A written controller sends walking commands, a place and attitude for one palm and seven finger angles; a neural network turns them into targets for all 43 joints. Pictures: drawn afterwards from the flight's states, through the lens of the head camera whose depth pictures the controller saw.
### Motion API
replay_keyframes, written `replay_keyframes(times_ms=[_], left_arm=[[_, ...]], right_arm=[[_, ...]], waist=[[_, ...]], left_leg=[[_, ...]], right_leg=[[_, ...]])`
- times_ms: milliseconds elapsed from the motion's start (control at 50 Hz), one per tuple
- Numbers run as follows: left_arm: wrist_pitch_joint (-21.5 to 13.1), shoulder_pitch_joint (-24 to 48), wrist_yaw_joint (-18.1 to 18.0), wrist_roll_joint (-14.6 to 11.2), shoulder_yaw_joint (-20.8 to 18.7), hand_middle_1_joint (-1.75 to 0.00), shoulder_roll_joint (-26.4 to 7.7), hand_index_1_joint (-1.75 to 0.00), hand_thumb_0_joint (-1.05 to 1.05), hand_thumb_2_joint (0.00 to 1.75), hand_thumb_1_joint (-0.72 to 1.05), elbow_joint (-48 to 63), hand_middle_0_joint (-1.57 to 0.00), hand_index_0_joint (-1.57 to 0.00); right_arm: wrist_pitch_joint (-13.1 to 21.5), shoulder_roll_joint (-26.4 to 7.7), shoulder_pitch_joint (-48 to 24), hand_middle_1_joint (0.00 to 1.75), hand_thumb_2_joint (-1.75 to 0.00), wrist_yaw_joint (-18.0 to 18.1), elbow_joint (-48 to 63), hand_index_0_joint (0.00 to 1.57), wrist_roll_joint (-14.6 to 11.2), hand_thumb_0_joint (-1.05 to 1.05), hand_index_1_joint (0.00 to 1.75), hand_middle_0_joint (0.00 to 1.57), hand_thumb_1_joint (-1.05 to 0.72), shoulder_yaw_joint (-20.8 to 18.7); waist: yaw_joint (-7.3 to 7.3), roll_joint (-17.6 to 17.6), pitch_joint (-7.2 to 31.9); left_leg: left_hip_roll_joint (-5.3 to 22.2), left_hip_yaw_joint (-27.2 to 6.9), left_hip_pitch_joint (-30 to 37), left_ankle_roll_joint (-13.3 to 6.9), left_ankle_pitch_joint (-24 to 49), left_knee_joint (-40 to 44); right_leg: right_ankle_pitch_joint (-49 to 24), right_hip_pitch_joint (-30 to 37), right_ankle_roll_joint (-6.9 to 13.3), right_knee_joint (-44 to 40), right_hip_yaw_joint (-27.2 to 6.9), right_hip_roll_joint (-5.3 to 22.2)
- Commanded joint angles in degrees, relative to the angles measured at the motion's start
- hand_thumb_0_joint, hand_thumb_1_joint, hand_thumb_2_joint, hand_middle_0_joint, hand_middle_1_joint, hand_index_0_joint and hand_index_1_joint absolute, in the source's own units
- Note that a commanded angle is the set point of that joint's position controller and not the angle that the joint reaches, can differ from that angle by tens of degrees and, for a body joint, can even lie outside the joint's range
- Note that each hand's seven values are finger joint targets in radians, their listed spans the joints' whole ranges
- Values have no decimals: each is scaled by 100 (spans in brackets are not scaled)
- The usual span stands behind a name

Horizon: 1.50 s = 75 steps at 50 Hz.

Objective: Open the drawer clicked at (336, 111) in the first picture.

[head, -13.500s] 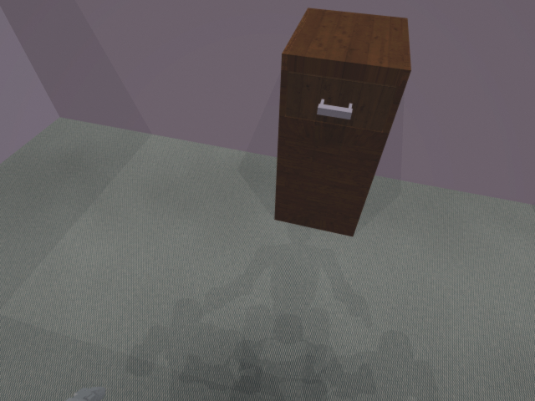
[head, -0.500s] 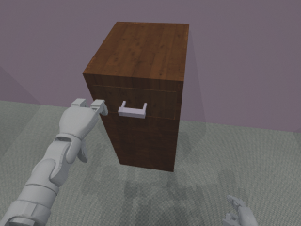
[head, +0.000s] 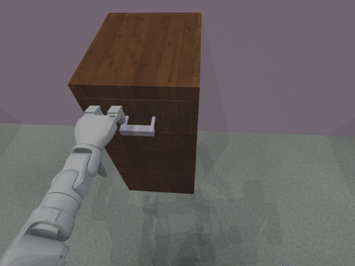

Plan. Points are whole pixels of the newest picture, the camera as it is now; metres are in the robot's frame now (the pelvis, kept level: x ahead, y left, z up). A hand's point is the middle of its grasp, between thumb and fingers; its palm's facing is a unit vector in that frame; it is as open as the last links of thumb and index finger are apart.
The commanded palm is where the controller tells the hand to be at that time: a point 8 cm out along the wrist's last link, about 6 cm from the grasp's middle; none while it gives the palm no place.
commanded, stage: move the hooked fingers above the handle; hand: left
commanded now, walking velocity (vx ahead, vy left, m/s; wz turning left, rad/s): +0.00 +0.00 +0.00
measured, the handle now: (138, 124) +0.54 +0.16 -0.07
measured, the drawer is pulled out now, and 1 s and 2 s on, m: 0.00 0.00 0.00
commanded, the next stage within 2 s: lower the fingers behind the handle in 1.82 s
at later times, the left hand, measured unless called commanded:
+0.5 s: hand (120, 131) +0.45 +0.18 +0.01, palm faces -0.03 +0.01 -1.00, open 13.8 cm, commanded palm +0.43 +0.18 +0.06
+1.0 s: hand (130, 124) +0.49 +0.17 -0.02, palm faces -0.05 +0.00 -1.00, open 13.7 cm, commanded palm +0.47 +0.18 +0.04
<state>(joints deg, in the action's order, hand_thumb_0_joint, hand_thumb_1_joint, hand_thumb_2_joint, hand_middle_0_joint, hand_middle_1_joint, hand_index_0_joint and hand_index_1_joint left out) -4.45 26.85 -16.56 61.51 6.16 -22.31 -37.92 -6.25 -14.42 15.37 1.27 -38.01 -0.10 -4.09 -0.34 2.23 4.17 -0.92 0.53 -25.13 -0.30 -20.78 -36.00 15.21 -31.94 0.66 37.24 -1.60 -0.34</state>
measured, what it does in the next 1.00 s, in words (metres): stands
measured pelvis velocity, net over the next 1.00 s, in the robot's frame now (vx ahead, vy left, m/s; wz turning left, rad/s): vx -0.01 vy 0.01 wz -0.02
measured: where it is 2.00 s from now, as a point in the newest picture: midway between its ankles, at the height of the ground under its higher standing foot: outside the picture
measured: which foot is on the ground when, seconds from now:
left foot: down 0.00-1.00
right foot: down 0.00-1.00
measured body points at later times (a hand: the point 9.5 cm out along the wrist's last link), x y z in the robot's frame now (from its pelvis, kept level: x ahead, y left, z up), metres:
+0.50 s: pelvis +0.00 +0.00 -0.01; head +0.07 -0.02 +0.43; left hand +0.44 +0.18 +0.06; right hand +0.06 -0.26 -0.15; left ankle -0.04 +0.12 -0.72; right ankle +0.03 -0.11 -0.72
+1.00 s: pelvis -0.01 +0.01 -0.03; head +0.10 -0.01 +0.41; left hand +0.49 +0.16 +0.04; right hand -0.02 -0.26 -0.16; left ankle -0.04 +0.12 -0.72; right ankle +0.03 -0.11 -0.72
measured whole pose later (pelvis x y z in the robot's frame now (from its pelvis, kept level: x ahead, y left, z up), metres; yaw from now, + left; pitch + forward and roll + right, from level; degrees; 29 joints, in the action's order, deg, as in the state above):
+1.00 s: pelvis -0.01 +0.01 -0.03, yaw -1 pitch +21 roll +1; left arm 1.9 51.2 -22.9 63.4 4.1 -22.1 -66.1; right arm -5.6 -14.6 20.9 0.0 -40.1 1.8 -3.0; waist -8.5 2.7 7.7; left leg -0.5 1.6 -44.5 -1.0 -25.0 -48.7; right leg 17.4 -50.6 -0.1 47.3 -2.5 -1.0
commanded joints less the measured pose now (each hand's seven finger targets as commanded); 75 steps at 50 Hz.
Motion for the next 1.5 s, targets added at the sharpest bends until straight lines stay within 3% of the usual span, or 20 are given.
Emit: replay_keyframes(times_ms=[0, 180, 240, 320, 400, 480, 580, 720, 800, 880, 940, 1000, 1060, 1120, 1180, 1200, 1300, 1340, 1380, 1480], left_arm=[[2, 2582, -369, -19, -437, -120, -1088, -120, 0, 30, -50, 752, -30, -30], [46, 3193, -570, 124, -147, -120, -639, -120, 0, 30, -50, 51, -30, -30], [86, 3266, -701, 188, -341, -120, -842, -120, 0, 30, -50, -121, -30, -30], [291, 3439, -845, 220, -431, -120, -959, -120, 0, 30, -50, -677, -30, -30], [352, 3850, -875, 230, -421, -120, -1046, -120, 0, 30, -50, -753, -30, -30], [313, 4262, -786, 183, -130, -120, -741, -120, 0, 30, -50, -1080, -30, -30], [117, 4572, -810, 201, -99, -120, -651, -120, 0, 30, -50, -1276, -30, -30], [438, 5125, -1196, 314, -357, -120, -1071, -120, 0, 30, -50, -1829, -30, -30], [645, 5087, -1145, 301, -659, -120, -1554, -120, 0, 30, -50, -1701, -30, -30], [735, 4664, -888, 173, -480, -120, -1275, -120, 0, 30, -50, -1953, -30, -30], [679, 4752, -788, 163, -441, -120, -1371, -120, 0, 30, -50, -1921, -30, -30], [411, 4781, -745, 133, -497, -120, -1404, -120, 0, 30, -50, -1583, -30, -30], [233, 4781, -805, 184, -372, -120, -1189, -120, 0, 30, -50, -1490, -30, -30], [202, 4809, -944, 215, -507, -120, -1322, -120, 0, 30, -50, -1515, -30, -30], [258, 4952, -1029, 224, -275, -120, -950, -120, 0, 30, -50, -1450, -30, -30], [280, 4961, -1054, 246, -332, -120, -1046, -120, 0, 30, -50, -1371, -30, -30], [462, 5036, -993, 156, 99, -120, -451, -120, 0, 30, -50, -1463, -30, -30], [497, 5077, -993, 164, -123, -120, -744, -120, 0, 30, -50, -1507, -30, -30], [452, 5139, -1004, 187, -280, -120, -948, -120, 0, 30, -50, -1324, -30, -30], [608, 4667, -1018, 200, -344, -120, -945, -120, 0, 30, -50, -1665, -30, -30]], right_arm=[[211, -702, 10, 30, -90, 46, 562, 20, 10, 0, 30, 20, -90, -222], [203, -677, 245, 30, -90, -28, 456, 20, 72, 0, 30, 20, -90, -260], [174, -685, 316, 30, -90, -45, 433, 20, 101, 0, 30, 20, -90, -262], [164, -713, 353, 30, -90, -45, 383, 20, 104, 0, 30, 20, -90, -224], [183, -718, 446, 30, -90, -15, 387, 20, 129, 0, 30, 20, -90, -227], [259, -738, 600, 30, -90, 11, 299, 20, 132, 0, 30, 20, -90, -244], [330, -756, 860, 30, -90, -26, 183, 20, 202, 0, 30, 20, -90, -290], [321, -876, 1055, 30, -90, -117, 40, 20, 272, 0, 30, 20, -90, -261], [234, -936, 1117, 30, -90, -121, 138, 20, 282, 0, 30, 20, -90, -236], [172, -938, 1105, 30, -90, -85, 200, 20, 210, 0, 30, 20, -90, -225], [184, -978, 1144, 30, -90, -24, 176, 20, 167, 0, 30, 20, -90, -191], [231, -954, 1209, 30, -90, 0, 201, 20, 203, 0, 30, 20, -90, -212], [274, -921, 1209, 30, -90, -11, 167, 20, 220, 0, 30, 20, -90, -234], [274, -932, 1247, 30, -90, -35, 105, 20, 241, 0, 30, 20, -90, -243], [264, -885, 1214, 30, -90, -83, 97, 20, 254, 0, 30, 20, -90, -285], [248, -906, 1248, 30, -90, -92, 90, 20, 260, 0, 30, 20, -90, -293], [179, -856, 1204, 30, -90, -133, 87, 20, 235, 0, 30, 20, -90, -297], [160, -897, 1169, 30, -90, -112, 63, 20, 240, 0, 30, 20, -90, -280], [146, -888, 1119, 30, -90, -94, 116, 20, 259, 0, 30, 20, -90, -265], [79, -858, 1035, 30, -90, -114, 170, 20, 256, 0, 30, 20, -90, -207]], waist=[[-92, -307, 2077], [-256, -245, 2230], [-220, -304, 2419], [-278, -433, 2209], [-377, -272, 2584], [-632, -307, 2425], [-723, -162, 2712], [-885, -9, 2862], [-714, 106, 3523], [-745, -298, 3111], [-811, -380, 2804], [-769, -180, 3053], [-792, -37, 2919], [-789, -23, 2965], [-862, 111, 3056], [-827, 230, 3171], [-942, 147, 2936], [-926, 66, 2853], [-832, 201, 3117], [-732, 24, 2894]], left_leg=[[-147, 149, 166, -140, 1892, 264], [-122, 100, 94, -109, 2169, 21], [-131, 133, -62, -116, 2137, -57], [-150, 162, -420, -139, 1753, -67], [-170, 182, -465, -171, 1720, -184], [-153, 155, -594, -184, 1550, -309], [-153, 82, -742, -179, 1590, -577], [-145, 62, -1245, -181, 1411, -871], [-161, 84, -1185, -184, 1720, -911], [-124, 116, -1292, -206, 1536, -802], [-102, 116, -1383, -236, 1180, -709], [-97, 90, -1165, -240, 1337, -738], [-74, 64, -1094, -208, 1365, -782], [-70, 14, -1043, -192, 1527, -840], [-54, 0, -827, -153, 1789, -908], [-43, -42, -701, -131, 1870, -905], [-16, -88, -539, -105, 2054, -863], [-24, -73, -602, -123, 1927, -831], [-38, -73, -529, -108, 2065, -851], [-60, 31, -804, -119, 2215, -824]], right_leg=[[-1591, 1479, 189, -238, 160, -77], [-1700, 1058, 223, -30, 252, -122], [-1812, 1141, 209, 58, 204, -112], [-1562, 1027, 191, 57, 199, -108], [-1634, 1091, 175, 119, 142, -103], [-1462, 716, 161, 133, 154, -111], [-1413, 394, 183, 360, 166, -122], [-1249, -13, 171, 653, 179, -142], [-1637, 442, 162, 780, 147, -139], [-1542, 506, 131, 614, 157, -159], [-1202, 354, 102, 498, 131, -142], [-1285, 375, 125, 521, 120, -139], [-1199, 119, 143, 557, 166, -146], [-1254, 31, 161, 631, 194, -158], [-1359, -88, 176, 654, 245, -168], [-1362, -108, 175, 669, 252, -170], [-1415, -195, 172, 603, 320, -194], [-1365, -149, 169, 572, 298, -184], [-1459, -43, 189, 640, 287, -176], [-1768, 236, 180, 648, 270, -170]])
